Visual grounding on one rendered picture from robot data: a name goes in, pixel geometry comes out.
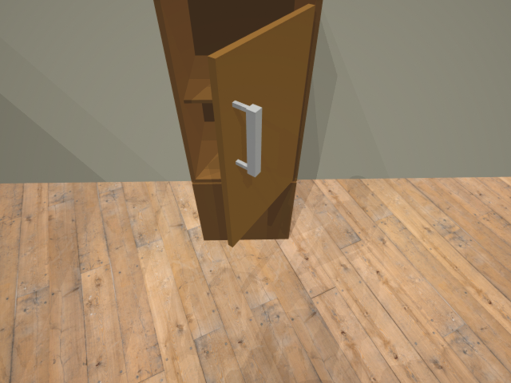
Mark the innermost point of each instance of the handle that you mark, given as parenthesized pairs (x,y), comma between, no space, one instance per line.
(254,137)

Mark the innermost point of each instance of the cupboard door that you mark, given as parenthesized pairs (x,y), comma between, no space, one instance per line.
(267,68)

